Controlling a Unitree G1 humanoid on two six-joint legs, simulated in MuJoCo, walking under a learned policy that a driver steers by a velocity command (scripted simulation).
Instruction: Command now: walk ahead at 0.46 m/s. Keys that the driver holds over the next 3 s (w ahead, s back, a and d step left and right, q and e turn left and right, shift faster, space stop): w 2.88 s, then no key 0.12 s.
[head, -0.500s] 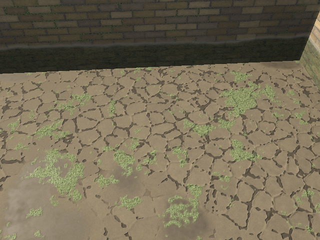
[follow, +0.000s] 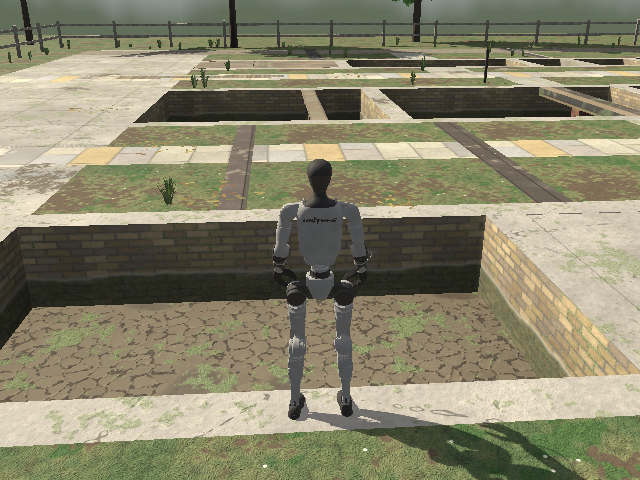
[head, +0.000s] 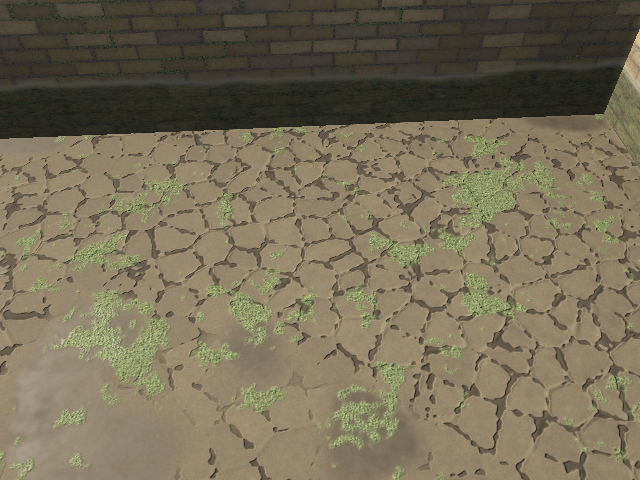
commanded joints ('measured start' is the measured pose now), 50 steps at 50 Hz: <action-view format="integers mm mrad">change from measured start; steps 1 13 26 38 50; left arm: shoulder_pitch -44 -87 -91 -86 -87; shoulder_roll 82 95 94 93 88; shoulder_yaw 17 13 13 13 9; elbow -94 -119 -126 -126 -126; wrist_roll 4 8 6 5 9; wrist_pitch -14 -18 -20 -20 -19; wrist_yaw -2 -10 -12 -12 -10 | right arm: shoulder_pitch -43 -89 -96 -93 -80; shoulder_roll -82 -88 -89 -88 -87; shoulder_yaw -17 -9 -8 -7 -6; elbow -96 -127 -124 -121 -122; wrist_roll -5 -8 -7 -7 -12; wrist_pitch -15 -18 -19 -20 -15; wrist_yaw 3 10 12 13 14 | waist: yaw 0 -2 -1 -2 -1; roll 4 6 5 5 5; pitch -65 -81 -80 -76 -81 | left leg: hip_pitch -16 -22 -28 -33 -36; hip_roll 31 45 49 50 51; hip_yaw -24 -40 -47 -49 -53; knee -5 -7 -20 -26 -32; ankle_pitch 308 268 235 219 219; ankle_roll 23 21 24 26 21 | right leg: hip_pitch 58 47 40 34 38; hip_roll -25 -41 -43 -44 -48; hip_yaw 26 43 45 48 51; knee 5 1 -9 -15 -21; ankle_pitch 280 246 205 191 214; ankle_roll -34 -30 -25 -23 -24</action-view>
